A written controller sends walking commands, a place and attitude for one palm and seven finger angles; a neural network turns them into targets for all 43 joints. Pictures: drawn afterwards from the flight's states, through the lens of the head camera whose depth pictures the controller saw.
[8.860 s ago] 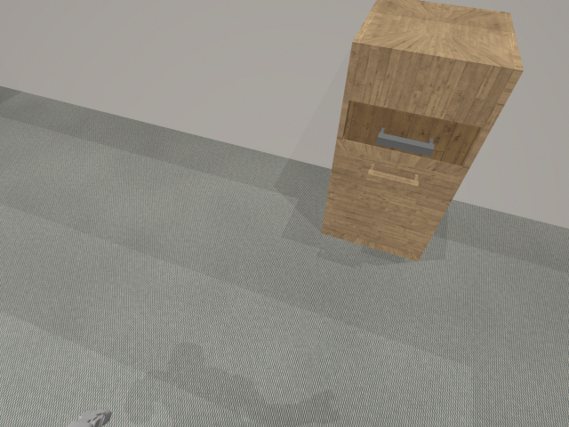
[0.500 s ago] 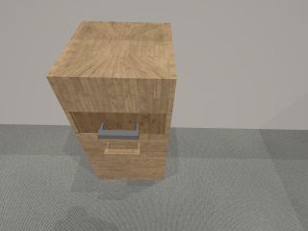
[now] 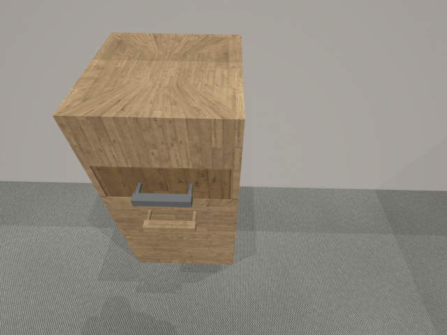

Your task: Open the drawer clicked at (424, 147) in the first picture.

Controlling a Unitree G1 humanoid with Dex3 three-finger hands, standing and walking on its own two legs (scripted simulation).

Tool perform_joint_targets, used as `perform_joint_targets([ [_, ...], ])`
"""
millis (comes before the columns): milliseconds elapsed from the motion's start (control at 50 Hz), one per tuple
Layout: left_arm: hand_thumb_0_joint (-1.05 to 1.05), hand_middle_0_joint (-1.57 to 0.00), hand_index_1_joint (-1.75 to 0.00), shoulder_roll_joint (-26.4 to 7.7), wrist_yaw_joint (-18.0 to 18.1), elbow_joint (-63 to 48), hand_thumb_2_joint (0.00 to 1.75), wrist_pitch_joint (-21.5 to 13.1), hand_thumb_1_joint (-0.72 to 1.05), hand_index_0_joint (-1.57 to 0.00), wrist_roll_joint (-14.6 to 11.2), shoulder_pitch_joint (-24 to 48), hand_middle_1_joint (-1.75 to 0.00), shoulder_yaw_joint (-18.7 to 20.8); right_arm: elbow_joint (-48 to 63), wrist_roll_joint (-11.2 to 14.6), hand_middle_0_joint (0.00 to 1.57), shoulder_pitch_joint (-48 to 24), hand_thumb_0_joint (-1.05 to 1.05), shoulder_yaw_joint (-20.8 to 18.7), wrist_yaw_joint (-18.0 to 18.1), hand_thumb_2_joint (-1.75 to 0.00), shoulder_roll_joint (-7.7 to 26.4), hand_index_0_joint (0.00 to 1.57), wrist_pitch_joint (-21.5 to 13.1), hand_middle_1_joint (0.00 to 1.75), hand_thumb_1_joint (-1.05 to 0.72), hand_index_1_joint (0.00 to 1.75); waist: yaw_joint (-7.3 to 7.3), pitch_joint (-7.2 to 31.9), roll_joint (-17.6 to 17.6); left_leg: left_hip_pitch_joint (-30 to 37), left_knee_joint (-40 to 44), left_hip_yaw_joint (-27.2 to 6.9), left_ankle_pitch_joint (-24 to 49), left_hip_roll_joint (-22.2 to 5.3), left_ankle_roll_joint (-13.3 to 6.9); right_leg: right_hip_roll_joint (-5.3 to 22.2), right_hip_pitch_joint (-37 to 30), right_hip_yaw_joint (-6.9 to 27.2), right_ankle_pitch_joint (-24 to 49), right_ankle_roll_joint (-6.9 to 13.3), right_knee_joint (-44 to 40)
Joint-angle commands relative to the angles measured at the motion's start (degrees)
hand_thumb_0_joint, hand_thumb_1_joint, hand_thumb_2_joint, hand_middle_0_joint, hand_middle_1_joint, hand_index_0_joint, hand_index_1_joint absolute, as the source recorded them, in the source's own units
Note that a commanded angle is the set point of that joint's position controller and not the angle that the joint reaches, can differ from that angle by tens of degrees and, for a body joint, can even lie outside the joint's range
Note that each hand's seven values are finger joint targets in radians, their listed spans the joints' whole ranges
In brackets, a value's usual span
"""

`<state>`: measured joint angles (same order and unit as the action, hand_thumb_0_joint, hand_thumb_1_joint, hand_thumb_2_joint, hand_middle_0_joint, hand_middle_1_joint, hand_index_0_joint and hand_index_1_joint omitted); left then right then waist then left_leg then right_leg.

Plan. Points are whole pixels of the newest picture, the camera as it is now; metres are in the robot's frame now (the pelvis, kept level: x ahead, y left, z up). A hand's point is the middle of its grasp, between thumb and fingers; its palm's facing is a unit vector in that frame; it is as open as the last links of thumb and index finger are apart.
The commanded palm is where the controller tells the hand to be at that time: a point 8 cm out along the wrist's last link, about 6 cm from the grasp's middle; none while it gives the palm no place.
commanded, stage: come to a stop and stand still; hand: left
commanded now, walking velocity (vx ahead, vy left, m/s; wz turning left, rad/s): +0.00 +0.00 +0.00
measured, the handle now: (163, 193) +0.50 +0.21 -0.16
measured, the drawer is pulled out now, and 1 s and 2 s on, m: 0.00 0.00 0.00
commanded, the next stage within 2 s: look again from close up in 0.24 s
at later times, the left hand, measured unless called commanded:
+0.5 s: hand out of the picture -0.01 +0.16 -0.18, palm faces +0.06 -0.98 -0.17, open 7.3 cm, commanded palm none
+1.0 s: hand out of the picture -0.03 +0.15 -0.18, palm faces +0.07 -0.98 -0.16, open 7.4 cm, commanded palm +0.08 +0.20 -0.07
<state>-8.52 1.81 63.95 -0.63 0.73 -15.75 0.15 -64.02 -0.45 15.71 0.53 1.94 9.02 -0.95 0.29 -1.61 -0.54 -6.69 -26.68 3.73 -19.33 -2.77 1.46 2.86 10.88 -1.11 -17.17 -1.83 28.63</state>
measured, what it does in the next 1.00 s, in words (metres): stands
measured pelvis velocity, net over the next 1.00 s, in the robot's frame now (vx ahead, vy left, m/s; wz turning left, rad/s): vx -0.01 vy -0.01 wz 0.02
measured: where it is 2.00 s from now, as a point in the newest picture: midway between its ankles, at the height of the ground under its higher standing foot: outside the picture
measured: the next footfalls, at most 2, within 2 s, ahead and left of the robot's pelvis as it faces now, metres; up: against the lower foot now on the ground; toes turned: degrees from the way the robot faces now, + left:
none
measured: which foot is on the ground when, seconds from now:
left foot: down 0.00-1.00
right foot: down 0.00-1.00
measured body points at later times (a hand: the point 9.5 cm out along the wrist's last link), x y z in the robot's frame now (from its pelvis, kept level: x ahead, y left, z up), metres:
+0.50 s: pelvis +0.00 -0.01 +0.00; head +0.01 +0.00 +0.45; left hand -0.01 +0.21 -0.16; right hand -0.01 -0.22 -0.16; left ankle -0.06 +0.13 -0.74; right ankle -0.02 -0.14 -0.74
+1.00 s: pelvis -0.01 -0.01 +0.00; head +0.00 +0.00 +0.45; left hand -0.03 +0.20 -0.16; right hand -0.02 -0.21 -0.16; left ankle -0.06 +0.13 -0.74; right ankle -0.02 -0.14 -0.74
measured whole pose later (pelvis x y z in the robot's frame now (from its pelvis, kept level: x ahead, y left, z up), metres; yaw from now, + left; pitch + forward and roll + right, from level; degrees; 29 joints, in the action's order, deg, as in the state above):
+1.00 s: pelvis -0.01 -0.01 +0.00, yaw +1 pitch +0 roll +0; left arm -7.0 2.2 64.7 -1.2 0.8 -17.6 0.1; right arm -64.6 -0.2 18.3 0.9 1.9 6.7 -1.2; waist 0.6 -1.4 0.0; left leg -7.9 -26.2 2.2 -17.5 -3.4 2.0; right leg 2.3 10.3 -2.9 -15.1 -1.3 26.0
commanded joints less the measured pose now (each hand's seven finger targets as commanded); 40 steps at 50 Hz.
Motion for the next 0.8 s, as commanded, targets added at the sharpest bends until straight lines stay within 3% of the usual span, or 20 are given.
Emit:
perform_joint_targets([
  [0, 0.00, -0.20, -0.30, -6.1, 0.2, -1.9, 0.90, -0.8, 0.90, -0.20, 0.0, -3.5, -0.30, 0.9, 0.9, -0.2, 0.20, 4.0, 0.00, -0.8, 0.2, -0.90, 4.8, 0.20, -0.4, 0.30, -0.90, 0.30, -0.28, -0.9, 1.7, -2.6, 3.9, -2.3, 15.9, -3.0, -2.5, 3.2, -1.7, 2.7, 20.8, 3.5, -4.1],
  [780, 0.00, -0.20, -0.30, -4.0, 0.2, -1.0, 0.90, -0.5, 0.90, -0.20, 0.0, -5.8, -0.30, 0.8, -0.2, -0.1, 0.20, 7.0, 0.00, -0.4, 0.5, -0.90, 3.3, 0.20, -0.7, 0.30, -0.90, 0.30, 0.21, -3.6, -0.4, -4.4, 6.7, -3.6, 14.5, -3.2, -2.6, 2.2, -1.8, 1.1, 13.2, 3.3, -6.5],
])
